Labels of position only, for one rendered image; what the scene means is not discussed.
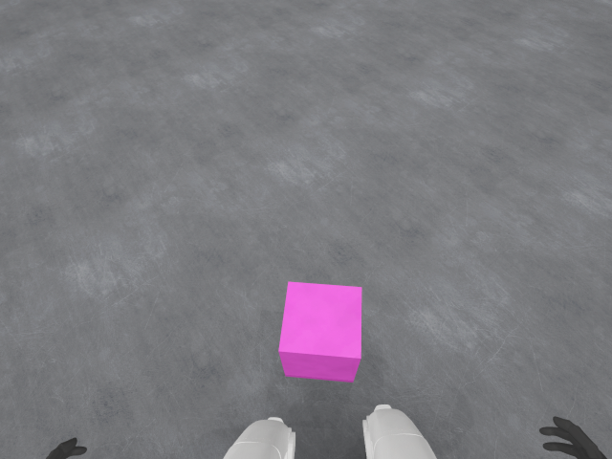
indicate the carton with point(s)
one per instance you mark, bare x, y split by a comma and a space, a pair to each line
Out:
321, 332

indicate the robot left thigh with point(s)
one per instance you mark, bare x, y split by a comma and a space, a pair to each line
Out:
264, 439

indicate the robot left hand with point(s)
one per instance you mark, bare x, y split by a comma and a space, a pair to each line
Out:
66, 449

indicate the robot right hand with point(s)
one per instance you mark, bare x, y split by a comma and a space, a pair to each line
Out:
583, 447

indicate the robot thigh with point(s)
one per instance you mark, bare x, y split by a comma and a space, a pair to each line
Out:
390, 434
264, 439

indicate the robot right thigh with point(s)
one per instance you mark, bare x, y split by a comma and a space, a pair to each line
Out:
390, 434

